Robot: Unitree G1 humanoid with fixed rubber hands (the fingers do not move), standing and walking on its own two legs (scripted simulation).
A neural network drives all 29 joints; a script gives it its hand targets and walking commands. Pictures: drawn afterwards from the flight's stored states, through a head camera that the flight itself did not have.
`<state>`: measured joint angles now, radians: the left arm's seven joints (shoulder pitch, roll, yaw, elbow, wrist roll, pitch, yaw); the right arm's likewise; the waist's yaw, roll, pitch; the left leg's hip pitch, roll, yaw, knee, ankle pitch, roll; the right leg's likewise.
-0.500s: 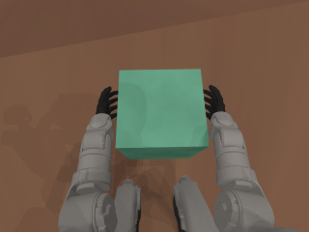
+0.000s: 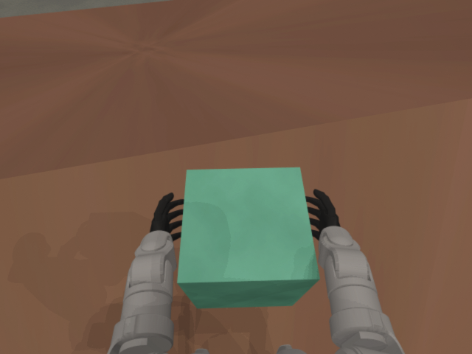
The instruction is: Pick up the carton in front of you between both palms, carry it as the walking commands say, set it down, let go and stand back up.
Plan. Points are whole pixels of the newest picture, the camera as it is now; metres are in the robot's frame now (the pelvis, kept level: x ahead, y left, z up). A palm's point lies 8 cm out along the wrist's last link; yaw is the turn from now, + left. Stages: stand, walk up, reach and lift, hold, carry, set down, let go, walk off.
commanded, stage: reach and lift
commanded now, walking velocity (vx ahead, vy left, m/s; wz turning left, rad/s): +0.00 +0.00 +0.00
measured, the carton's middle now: (244, 243) +0.34 +0.00 -0.08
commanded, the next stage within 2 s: hold in 1.24 s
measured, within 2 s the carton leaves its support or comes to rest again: neither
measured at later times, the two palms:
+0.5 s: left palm (145, 232) +0.30 +0.15 +0.07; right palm (339, 222) +0.30 -0.15 +0.07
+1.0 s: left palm (144, 224) +0.31 +0.15 +0.07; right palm (338, 214) +0.31 -0.15 +0.08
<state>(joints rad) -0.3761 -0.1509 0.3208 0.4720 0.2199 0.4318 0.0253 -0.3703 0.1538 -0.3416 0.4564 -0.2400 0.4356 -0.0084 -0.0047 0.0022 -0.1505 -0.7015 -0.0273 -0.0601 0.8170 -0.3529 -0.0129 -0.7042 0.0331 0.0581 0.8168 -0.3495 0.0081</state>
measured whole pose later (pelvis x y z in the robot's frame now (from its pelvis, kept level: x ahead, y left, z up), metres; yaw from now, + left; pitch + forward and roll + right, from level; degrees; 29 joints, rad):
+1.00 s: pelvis +0.02 +0.00 +0.04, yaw +0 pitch -4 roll +0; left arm -0.25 -0.15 0.23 0.29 0.27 0.65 -0.01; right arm -0.26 0.15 -0.22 0.28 -0.28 0.67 0.01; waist 0.00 0.01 0.00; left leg -0.11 -0.02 -0.07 0.40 -0.22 -0.01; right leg -0.10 0.02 0.06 0.38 -0.21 0.00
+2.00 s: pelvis +0.01 +0.00 +0.05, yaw +1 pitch -7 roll +0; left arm -0.29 -0.16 0.23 0.24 0.28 0.75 -0.01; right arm -0.27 0.15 -0.23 0.22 -0.29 0.76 0.02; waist -0.01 0.01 0.03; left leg -0.04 -0.02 -0.08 0.36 -0.19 -0.01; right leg -0.04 0.02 0.06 0.36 -0.19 0.00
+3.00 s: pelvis +0.18 -0.01 +0.04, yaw +0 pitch +6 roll +0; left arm 0.02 -0.13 0.07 -0.46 0.04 1.15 0.11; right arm 0.00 0.13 -0.03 -0.46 -0.07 1.17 -0.13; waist -0.02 0.04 -0.18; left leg -0.18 0.04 0.18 0.39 -0.31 0.01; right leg -0.47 -0.05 -0.13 0.91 -0.50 -0.01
